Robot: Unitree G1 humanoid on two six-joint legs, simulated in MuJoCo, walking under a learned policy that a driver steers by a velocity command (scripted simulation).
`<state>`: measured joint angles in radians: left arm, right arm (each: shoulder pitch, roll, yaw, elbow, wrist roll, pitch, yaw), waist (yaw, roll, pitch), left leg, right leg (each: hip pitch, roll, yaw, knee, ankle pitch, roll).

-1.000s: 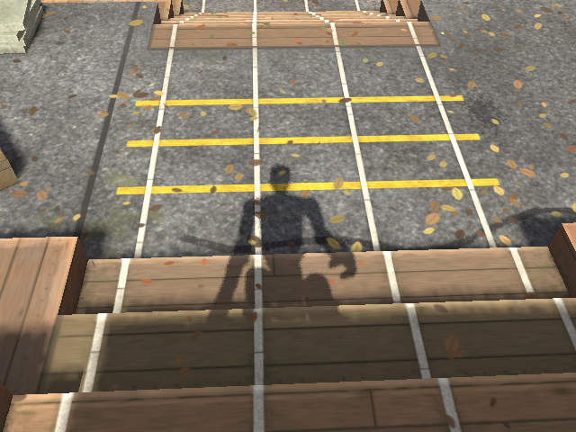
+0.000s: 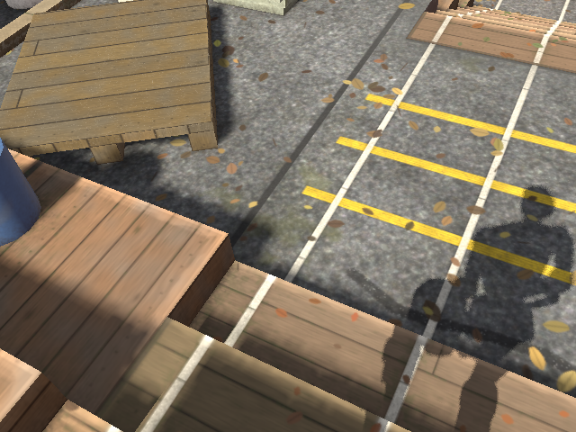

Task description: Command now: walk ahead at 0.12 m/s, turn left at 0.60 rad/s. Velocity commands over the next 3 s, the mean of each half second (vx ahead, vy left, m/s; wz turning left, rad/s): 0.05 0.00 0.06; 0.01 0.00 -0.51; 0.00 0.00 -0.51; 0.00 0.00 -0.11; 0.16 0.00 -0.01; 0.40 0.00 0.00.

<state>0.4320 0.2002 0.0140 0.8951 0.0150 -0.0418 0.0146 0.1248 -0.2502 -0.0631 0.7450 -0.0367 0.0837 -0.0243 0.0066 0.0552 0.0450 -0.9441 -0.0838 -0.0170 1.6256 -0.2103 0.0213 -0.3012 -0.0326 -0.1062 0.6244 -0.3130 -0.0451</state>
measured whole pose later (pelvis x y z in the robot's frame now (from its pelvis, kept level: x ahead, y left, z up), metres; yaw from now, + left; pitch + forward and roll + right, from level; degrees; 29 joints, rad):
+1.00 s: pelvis +0.03 -0.01 +0.01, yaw -19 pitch +2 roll +2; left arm 0.34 0.28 0.04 0.62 0.00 0.07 0.01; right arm 0.10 -0.26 -0.03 0.72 -0.04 0.08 -0.01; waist 0.04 0.04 0.02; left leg -0.61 -0.02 -0.04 0.96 -0.23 -0.05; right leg -0.25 0.13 0.20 0.50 -0.25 -0.09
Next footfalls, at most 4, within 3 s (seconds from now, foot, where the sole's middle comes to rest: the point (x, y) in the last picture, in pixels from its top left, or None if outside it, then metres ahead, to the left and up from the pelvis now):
0.26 left None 0.14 0.12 -0.76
0.60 right None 0.04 -0.08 -0.76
1.20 left None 0.14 0.07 -0.76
1.64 right None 0.03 -0.08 -0.76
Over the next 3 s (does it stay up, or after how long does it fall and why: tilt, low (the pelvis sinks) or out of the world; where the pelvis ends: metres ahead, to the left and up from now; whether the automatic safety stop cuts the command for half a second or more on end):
stays up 0.35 -0.14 -0.14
